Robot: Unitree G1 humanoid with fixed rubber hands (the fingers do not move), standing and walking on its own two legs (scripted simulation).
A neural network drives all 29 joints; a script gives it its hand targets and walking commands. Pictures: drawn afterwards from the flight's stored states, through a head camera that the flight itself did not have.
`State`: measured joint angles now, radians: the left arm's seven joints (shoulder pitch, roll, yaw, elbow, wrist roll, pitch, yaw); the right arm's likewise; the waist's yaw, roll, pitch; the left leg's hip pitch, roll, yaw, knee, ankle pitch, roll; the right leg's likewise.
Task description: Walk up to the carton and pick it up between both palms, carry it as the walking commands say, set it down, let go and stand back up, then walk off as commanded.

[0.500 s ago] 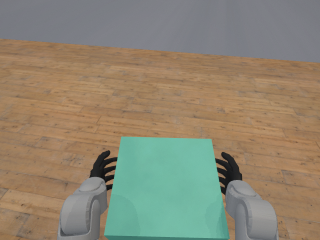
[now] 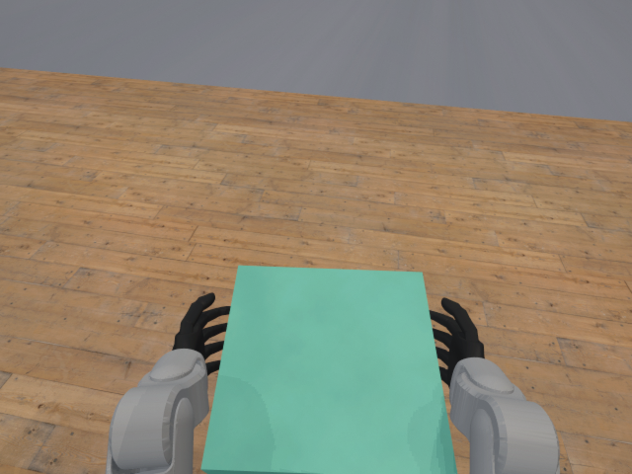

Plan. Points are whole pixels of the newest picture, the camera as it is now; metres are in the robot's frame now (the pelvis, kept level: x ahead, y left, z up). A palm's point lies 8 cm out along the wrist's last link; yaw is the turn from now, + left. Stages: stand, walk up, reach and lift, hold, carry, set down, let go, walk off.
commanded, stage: carry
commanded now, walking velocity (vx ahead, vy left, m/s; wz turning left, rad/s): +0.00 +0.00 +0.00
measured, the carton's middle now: (324, 392) +0.24 +0.00 +0.02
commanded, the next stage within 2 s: hold in 0.42 s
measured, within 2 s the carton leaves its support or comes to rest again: neither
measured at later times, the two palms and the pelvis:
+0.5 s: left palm (201, 354) +0.27 +0.15 +0.05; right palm (444, 363) +0.27 -0.15 +0.05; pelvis +0.00 +0.01 +0.00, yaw +0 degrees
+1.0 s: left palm (220, 333) +0.30 +0.14 +0.05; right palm (450, 333) +0.31 -0.16 +0.06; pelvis +0.03 -0.02 +0.01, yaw +3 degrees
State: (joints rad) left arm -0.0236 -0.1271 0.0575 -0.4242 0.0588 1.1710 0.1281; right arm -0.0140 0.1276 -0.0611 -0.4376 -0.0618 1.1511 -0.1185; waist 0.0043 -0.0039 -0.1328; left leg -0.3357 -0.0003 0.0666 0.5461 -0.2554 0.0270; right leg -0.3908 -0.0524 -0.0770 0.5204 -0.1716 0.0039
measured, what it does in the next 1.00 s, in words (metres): stands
